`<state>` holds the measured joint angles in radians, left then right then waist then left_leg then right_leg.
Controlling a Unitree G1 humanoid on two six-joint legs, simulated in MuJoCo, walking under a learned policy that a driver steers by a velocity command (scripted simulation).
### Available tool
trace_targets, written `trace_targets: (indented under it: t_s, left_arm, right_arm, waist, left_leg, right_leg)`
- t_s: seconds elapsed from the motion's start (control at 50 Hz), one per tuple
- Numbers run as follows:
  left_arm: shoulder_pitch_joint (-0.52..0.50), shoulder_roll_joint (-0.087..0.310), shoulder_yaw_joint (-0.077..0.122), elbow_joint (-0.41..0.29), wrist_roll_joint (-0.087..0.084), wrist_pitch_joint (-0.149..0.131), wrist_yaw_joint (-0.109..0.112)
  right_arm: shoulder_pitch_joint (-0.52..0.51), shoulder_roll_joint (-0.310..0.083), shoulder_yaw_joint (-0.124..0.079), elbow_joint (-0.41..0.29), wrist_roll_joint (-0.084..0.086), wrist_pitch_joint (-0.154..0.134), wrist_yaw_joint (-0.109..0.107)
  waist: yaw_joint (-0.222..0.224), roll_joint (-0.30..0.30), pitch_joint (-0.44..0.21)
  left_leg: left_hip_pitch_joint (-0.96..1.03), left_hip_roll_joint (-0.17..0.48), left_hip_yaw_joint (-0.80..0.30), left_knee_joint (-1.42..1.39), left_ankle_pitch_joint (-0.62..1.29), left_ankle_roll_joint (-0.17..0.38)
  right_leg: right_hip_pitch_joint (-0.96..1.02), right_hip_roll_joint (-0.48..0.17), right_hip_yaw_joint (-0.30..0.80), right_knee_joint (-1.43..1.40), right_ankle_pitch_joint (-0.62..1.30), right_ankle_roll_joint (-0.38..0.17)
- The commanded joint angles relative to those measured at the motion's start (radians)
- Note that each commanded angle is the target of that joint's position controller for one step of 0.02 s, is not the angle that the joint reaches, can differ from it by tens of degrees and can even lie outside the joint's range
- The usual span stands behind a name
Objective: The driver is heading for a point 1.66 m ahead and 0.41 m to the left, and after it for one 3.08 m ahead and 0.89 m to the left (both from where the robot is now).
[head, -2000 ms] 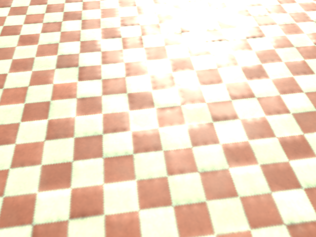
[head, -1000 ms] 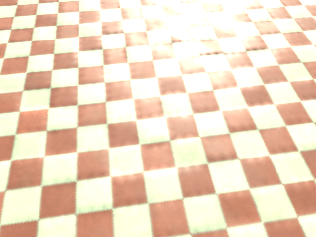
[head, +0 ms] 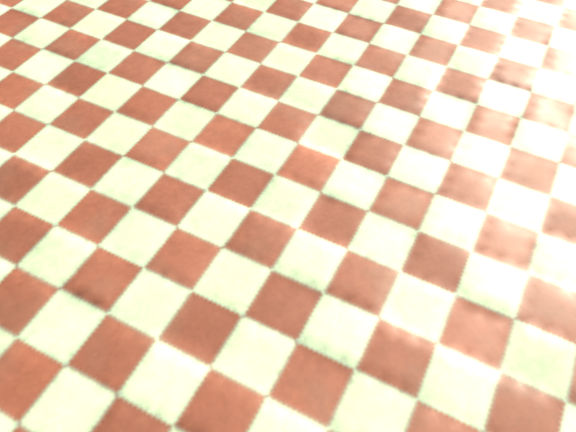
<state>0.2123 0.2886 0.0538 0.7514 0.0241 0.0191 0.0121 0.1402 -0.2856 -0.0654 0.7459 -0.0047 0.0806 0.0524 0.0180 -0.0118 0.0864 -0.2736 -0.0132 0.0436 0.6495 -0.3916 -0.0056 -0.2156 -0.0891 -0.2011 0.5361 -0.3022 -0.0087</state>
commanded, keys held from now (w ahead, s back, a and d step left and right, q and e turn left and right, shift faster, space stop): q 0.42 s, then w+q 0.16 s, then w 0.42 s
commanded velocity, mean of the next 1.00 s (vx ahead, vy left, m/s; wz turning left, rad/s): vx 0.18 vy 0.00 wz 0.46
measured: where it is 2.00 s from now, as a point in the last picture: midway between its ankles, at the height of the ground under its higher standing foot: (152, 347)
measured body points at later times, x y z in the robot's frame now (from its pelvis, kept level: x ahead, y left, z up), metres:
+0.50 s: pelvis +0.00 +0.01 +0.01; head +0.03 +0.02 +0.45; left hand +0.07 +0.32 -0.10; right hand +0.17 -0.24 -0.11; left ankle -0.01 +0.10 -0.73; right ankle +0.05 -0.11 -0.71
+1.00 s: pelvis +0.14 +0.07 +0.00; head +0.17 +0.08 +0.45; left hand -0.04 +0.27 -0.13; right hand +0.43 -0.04 -0.10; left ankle +0.19 +0.22 -0.72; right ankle +0.05 -0.10 -0.73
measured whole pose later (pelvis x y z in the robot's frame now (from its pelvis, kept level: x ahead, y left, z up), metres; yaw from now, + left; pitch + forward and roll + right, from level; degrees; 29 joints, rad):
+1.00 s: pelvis +0.14 +0.07 +0.00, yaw +27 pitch +2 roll +0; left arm 0.49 0.24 0.03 0.93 0.02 -0.07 -0.01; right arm 0.05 -0.26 -0.02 0.75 -0.04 -0.01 0.06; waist 0.09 0.02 0.03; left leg -0.51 0.00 0.05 0.60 -0.20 0.04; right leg 0.09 0.00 -0.03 0.25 -0.37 -0.01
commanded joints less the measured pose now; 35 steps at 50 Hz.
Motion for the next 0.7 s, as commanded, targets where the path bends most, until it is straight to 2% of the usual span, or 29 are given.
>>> trace_targets:
  t_s: [0.02,0.04,0.06,0.08,0.1,0.12,0.14,0.16,0.22,0.28,0.34,0.42,0.46,0.5,0.52,0.54,0.56,0.58,0.6,0.62,0.64,0.68,0.7]
  left_arm:
    - [0.032,0.16,0.046,-0.034,-0.011,0.001,-0.005]
    - [0.074,0.064,0.023,-0.067,0.01,0.013,-0.011]
    - [-0.044,0.079,0.017,-0.123,0.006,0.031,0.007]
    - [-0.066,0.107,0.023,-0.113,-0.002,0.04,0.011]
    - [-0.057,0.111,0.027,-0.099,-0.014,0.037,0.007]
    - [-0.04,0.122,0.03,-0.082,-0.014,0.029,0.004]
    - [-0.019,0.134,0.036,-0.072,0.0,0.028,0.0]
    - [0.003,0.134,0.036,-0.06,0.006,0.029,-0.003]
    - [-0.002,0.113,0.031,-0.065,-0.002,0.037,-0.006]
    - [-0.035,0.107,0.029,-0.078,-0.001,0.043,0.0]
    - [-0.063,0.104,0.027,-0.092,-0.003,0.039,0.005]
    - [-0.084,0.099,0.02,-0.11,-0.011,0.028,0.01]
    - [-0.079,0.101,0.016,-0.115,-0.007,0.018,0.007]
    - [-0.062,0.097,0.011,-0.116,-0.01,0.007,0.007]
    - [-0.011,0.086,0.008,-0.102,-0.015,0.0,0.012]
    - [0.06,0.08,0.007,-0.079,-0.015,-0.011,0.023]
    - [0.119,0.157,0.024,-0.066,-0.006,-0.022,0.038]
    - [0.144,0.27,0.042,-0.081,0.005,-0.029,0.04]
    - [0.091,0.268,0.049,-0.063,0.022,-0.03,0.035]
    - [0.05,0.198,0.032,-0.064,0.013,-0.036,0.027]
    - [0.009,0.149,0.019,-0.065,0.005,-0.044,0.016]
    - [0.023,0.111,0.009,-0.054,0.002,-0.061,0.006]
    - [0.056,0.107,0.009,-0.037,0.001,-0.073,-0.001]
  right_arm:
    - [0.084,-0.119,-0.027,-0.048,-0.024,-0.037,-0.021]
    - [0.094,-0.236,-0.045,-0.066,-0.03,-0.055,-0.033]
    - [0.176,-0.309,-0.074,-0.06,-0.005,-0.056,-0.032]
    - [0.167,-0.251,-0.06,-0.048,0.0,-0.054,-0.034]
    - [0.095,-0.197,-0.043,-0.056,0.003,-0.05,-0.039]
    - [0.031,-0.169,-0.033,-0.068,0.0,-0.045,-0.045]
    - [0.014,-0.157,-0.029,-0.076,0.006,-0.046,-0.053]
    - [0.019,-0.149,-0.025,-0.076,0.005,-0.047,-0.054]
    - [0.062,-0.169,-0.032,-0.065,0.003,-0.056,-0.049]
    - [0.096,-0.178,-0.036,-0.059,-0.004,-0.054,-0.049]
    - [0.121,-0.189,-0.041,-0.057,-0.011,-0.051,-0.048]
    - [0.118,-0.2,-0.047,-0.06,-0.017,-0.049,-0.045]
    - [0.126,-0.202,-0.051,-0.057,-0.021,-0.046,-0.039]
    - [0.097,-0.196,-0.052,-0.062,-0.026,-0.042,-0.031]
    - [0.058,-0.19,-0.051,-0.069,-0.024,-0.041,-0.029]
    - [0.027,-0.173,-0.048,-0.074,-0.016,-0.043,-0.035]
    - [0.041,-0.111,-0.033,-0.085,-0.006,-0.051,-0.043]
    - [0.064,-0.054,-0.016,-0.108,-0.002,-0.063,-0.048]
    - [0.011,-0.143,-0.032,-0.11,-0.041,-0.071,-0.05]
    - [0.033,-0.156,-0.038,-0.093,-0.042,-0.076,-0.039]
    - [0.081,-0.146,-0.035,-0.063,-0.038,-0.079,-0.024]
    - [0.132,-0.127,-0.03,-0.022,-0.042,-0.079,-0.002]
    - [0.116,-0.113,-0.025,-0.024,-0.042,-0.082,0.004]
  waist:
    - [-0.052,-0.011,-0.146]
    - [-0.009,0.279,-0.154]
    - [-0.101,0.275,-0.155]
    - [-0.081,0.158,-0.117]
    - [-0.048,0.134,-0.069]
    - [-0.017,0.123,-0.059]
    - [-0.011,0.141,-0.07]
    - [-0.007,0.137,-0.101]
    - [-0.016,0.105,-0.121]
    - [-0.036,0.126,-0.101]
    - [-0.05,0.127,-0.099]
    - [-0.052,0.122,-0.111]
    - [-0.054,0.124,-0.137]
    - [-0.032,0.138,-0.107]
    - [0.012,0.131,-0.087]
    - [0.066,0.097,-0.069]
    - [0.08,-0.063,-0.075]
    - [0.074,-0.219,-0.12]
    - [0.04,-0.101,-0.007]
    - [-0.002,-0.077,0.027]
    - [-0.031,-0.084,0.033]
    - [-0.031,-0.127,0.009]
    - [-0.019,-0.116,0.008]
  left_leg:
    - [0.205,0.018,-0.08,-0.321,0.21,0.051]
    - [0.331,0.317,-0.47,-0.354,0.518,0.117]
    - [0.237,0.408,-0.572,-0.32,0.739,0.292]
    - [0.24,0.353,-0.483,-0.318,0.696,0.302]
    - [0.192,0.285,-0.405,-0.33,0.625,0.271]
    - [0.181,0.217,-0.354,-0.336,0.574,0.23]
    - [0.187,0.187,-0.332,-0.332,0.602,0.221]
    - [0.196,0.17,-0.319,-0.326,0.636,0.219]
    - [0.209,0.166,-0.346,-0.324,0.602,0.224]
    - [0.205,0.163,-0.403,-0.334,0.489,0.235]
    - [0.193,0.168,-0.465,-0.327,0.428,0.249]
    - [0.152,0.158,-0.525,-0.296,0.456,0.248]
    - [0.12,0.134,-0.577,-0.323,0.194,0.251]
    - [0.028,0.108,-0.63,-0.348,-0.064,0.24]
    - [-0.06,0.076,-0.629,-0.337,-0.143,0.214]
    - [-0.182,0.024,-0.591,-0.29,-0.225,0.167]
    - [-0.349,-0.069,-0.458,-0.089,-0.321,0.095]
    - [-0.463,-0.214,-0.251,0.196,-0.253,0.058]
    - [-0.49,-0.119,-0.256,0.304,-0.097,0.052]
    - [-0.451,-0.089,-0.263,0.342,-0.024,0.049]
    - [-0.425,-0.078,-0.246,0.368,0.038,0.037]
    - [-0.396,-0.076,-0.207,0.426,0.111,0.026]
    - [-0.408,-0.072,-0.209,0.432,0.14,0.026]
  right_leg:
    - [-0.045,-0.169,0.073,0.124,0.283,-0.044]
    - [-0.299,-0.043,0.004,0.404,-0.296,0.028]
    - [-0.374,0.07,0.147,0.523,-0.379,0.042]
    - [-0.399,0.037,0.205,0.59,-0.308,0.042]
    - [-0.392,0.028,0.223,0.582,-0.214,0.037]
    - [-0.377,0.021,0.232,0.549,-0.143,0.038]
    - [-0.363,0.029,0.222,0.554,-0.103,0.044]
    - [-0.344,0.039,0.221,0.567,-0.08,0.049]
    - [-0.346,0.053,0.227,0.53,-0.064,0.06]
    - [-0.364,0.063,0.236,0.447,-0.076,0.063]
    - [-0.353,0.077,0.247,0.379,-0.093,0.057]
    - [-0.28,0.106,0.257,0.294,-0.106,0.039]
    - [-0.211,0.126,0.254,0.235,-0.131,0.026]
    - [-0.104,0.147,0.256,0.122,-0.154,0.006]
    - [0.018,0.155,0.253,0.004,-0.12,-0.007]
    - [0.18,0.146,0.25,-0.155,-0.04,-0.022]
    - [0.328,-0.024,0.425,-0.275,-0.202,-0.049]
    - [0.357,-0.298,0.807,-0.412,-0.507,-0.119]
    - [0.175,-0.301,0.845,-0.429,-0.55,-0.16]
    - [0.115,-0.251,0.775,-0.419,-0.518,-0.161]
    - [0.108,-0.186,0.667,-0.421,-0.425,-0.14]
    - [0.111,-0.113,0.521,-0.424,-0.267,-0.128]
    - [0.124,-0.105,0.49,-0.423,-0.211,-0.133]
Velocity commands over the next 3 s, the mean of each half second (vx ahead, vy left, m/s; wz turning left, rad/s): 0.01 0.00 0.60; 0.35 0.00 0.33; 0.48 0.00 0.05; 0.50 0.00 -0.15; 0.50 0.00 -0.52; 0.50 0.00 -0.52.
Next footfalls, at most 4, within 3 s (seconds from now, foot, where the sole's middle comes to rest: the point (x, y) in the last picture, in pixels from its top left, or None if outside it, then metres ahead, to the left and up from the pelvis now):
0.02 left None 0.03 0.10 -0.77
0.56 right None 0.09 -0.08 -0.77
1.04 left None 0.24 0.23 -0.77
1.56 right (205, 363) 0.60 0.23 -0.77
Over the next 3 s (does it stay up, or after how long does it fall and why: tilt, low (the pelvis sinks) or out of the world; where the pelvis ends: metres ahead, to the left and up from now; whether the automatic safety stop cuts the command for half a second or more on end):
stays up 1.11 0.37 0.01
